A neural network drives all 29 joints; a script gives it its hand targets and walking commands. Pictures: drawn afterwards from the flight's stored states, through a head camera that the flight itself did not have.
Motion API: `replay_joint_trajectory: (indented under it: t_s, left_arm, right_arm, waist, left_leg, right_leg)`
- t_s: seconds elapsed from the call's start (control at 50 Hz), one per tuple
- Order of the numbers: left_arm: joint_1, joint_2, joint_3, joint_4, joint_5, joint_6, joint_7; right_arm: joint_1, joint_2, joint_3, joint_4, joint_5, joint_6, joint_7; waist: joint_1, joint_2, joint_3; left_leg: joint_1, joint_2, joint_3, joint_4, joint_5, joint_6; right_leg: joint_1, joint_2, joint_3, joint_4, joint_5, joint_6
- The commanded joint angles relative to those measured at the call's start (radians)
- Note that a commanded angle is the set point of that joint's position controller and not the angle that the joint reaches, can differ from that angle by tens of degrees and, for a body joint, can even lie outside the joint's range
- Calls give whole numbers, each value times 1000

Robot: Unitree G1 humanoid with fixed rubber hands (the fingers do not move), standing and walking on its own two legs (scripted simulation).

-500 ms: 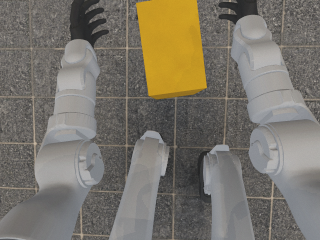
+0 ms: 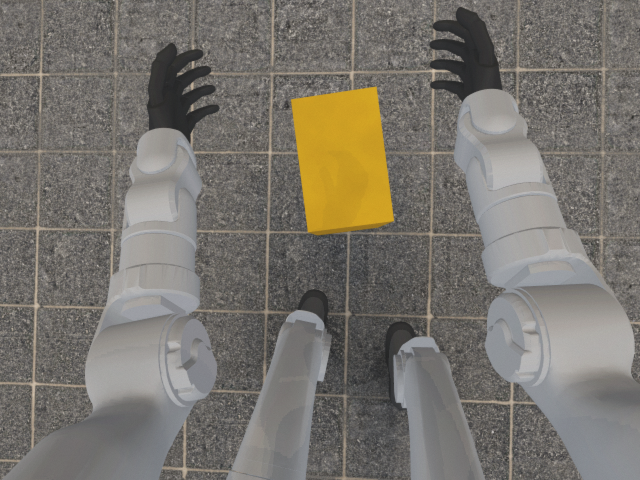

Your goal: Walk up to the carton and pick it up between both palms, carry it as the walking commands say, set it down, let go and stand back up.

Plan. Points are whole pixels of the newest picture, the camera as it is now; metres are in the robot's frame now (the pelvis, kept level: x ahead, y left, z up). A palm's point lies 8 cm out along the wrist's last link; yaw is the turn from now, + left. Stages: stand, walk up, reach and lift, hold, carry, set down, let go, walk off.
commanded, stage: set down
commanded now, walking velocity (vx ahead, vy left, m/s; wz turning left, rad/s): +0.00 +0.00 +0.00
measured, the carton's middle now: (341, 174) +0.50 +0.08 -0.50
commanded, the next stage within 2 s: let go in 0.16 s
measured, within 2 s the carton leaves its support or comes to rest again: neither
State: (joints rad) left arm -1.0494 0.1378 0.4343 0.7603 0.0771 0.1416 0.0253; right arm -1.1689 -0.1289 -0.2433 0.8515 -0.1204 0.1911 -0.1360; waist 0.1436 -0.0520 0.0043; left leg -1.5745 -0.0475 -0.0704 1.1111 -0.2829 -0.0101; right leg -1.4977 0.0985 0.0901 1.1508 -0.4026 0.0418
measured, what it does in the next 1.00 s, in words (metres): rises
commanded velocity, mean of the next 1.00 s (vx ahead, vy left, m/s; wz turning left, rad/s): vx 0.00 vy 0.00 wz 0.00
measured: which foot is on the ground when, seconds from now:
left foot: down 0.00-1.00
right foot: down 0.00-1.00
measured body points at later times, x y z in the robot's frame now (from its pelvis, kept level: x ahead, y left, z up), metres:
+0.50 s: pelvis +0.03 +0.02 +0.07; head +0.30 +0.04 +0.42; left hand +0.41 +0.27 -0.06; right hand +0.45 -0.11 -0.07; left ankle +0.09 +0.11 -0.61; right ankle +0.05 -0.13 -0.61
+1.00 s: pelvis +0.08 +0.00 +0.13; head +0.16 +0.00 +0.57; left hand +0.26 +0.25 +0.05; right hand +0.31 -0.21 +0.04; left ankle +0.09 +0.11 -0.61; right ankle +0.05 -0.13 -0.61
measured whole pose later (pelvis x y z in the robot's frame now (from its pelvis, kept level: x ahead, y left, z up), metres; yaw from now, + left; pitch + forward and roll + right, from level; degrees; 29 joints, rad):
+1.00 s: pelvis +0.08 +0.00 +0.13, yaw +2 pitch +6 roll +0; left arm 0.17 0.19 0.06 0.43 0.00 0.03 -0.07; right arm 0.07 -0.15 -0.09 0.53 -0.05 0.02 0.02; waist 0.03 0.01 0.05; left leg -0.37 -0.05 -0.06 0.47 -0.21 0.01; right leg -0.28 0.02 0.09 0.47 -0.30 0.01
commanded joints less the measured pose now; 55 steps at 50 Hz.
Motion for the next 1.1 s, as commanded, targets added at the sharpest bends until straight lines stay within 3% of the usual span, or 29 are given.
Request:
replay_joint_trajectory:
  t_s: [0.0,0.1,0.18,0.3,0.4,0.5,0.64,0.72,0.84,0.96,1.08]
  left_arm:
    - [-179,62,21,-65,30,-33,-6]
    - [-163,41,56,-38,86,-49,-16]
    - [-124,51,50,-75,114,-56,-25]
    - [50,80,-39,-210,110,-59,-62]
    - [280,91,-115,-283,71,-57,-93]
    - [540,82,-180,-315,30,-75,-116]
    - [793,102,-244,-328,-10,-113,-132]
    - [904,113,-292,-362,-38,-123,-120]
    - [1073,126,-331,-421,-66,-135,-98]
    - [1230,147,-352,-420,-76,-125,-88]
    - [1269,169,-356,-429,-81,-102,-94]
  right_arm:
    - [-230,-36,-20,-66,-30,-33,17]
    - [-202,-18,-76,-19,-82,-54,40]
    - [-141,-9,-87,-52,-102,-63,28]
    - [78,41,-34,-246,-96,-65,-36]
    - [310,78,22,-387,-72,-75,-53]
    - [555,71,51,-430,-56,-98,-22]
    - [788,13,56,-394,-19,-142,56]
    - [911,-13,77,-360,19,-159,87]
    - [1065,-65,115,-378,58,-191,125]
    - [1233,-107,145,-422,71,-185,161]
    - [1307,-132,180,-493,95,-160,183]
  waist:
    - [41,-15,-885]
    - [27,-6,-832]
    - [27,8,-930]
    - [28,27,-1125]
    - [20,53,-1059]
    - [-22,48,-876]
    - [-65,52,-558]
    - [-84,91,-419]
    - [-108,112,-296]
    - [-126,64,-157]
    - [-134,22,-70]
  left_leg:
    - [762,-18,111,-120,401,-48]
    - [770,-13,107,-171,377,-42]
    - [888,-10,111,-172,450,-38]
    - [1157,-5,97,-173,708,-21]
    - [1324,2,60,-237,828,-6]
    - [1347,19,43,-337,737,-4]
    - [1284,27,59,-487,331,-14]
    - [1321,29,71,-540,199,-21]
    - [1449,18,66,-612,271,-34]
    - [1526,4,56,-685,333,-28]
    - [1547,-5,56,-713,331,-12]
  right_leg:
    - [296,39,-120,-174,170,29]
    - [304,33,-111,-229,190,23]
    - [363,36,-103,-246,244,24]
    - [487,43,-100,-282,401,34]
    - [498,38,-101,-368,422,34]
    - [574,16,-107,-469,363,27]
    - [776,-19,-125,-579,183,4]
    - [883,-30,-123,-621,127,-4]
    - [1036,-39,-107,-694,190,-19]
    - [1179,-47,-91,-778,275,-23]
    - [1270,-60,-70,-805,335,-15]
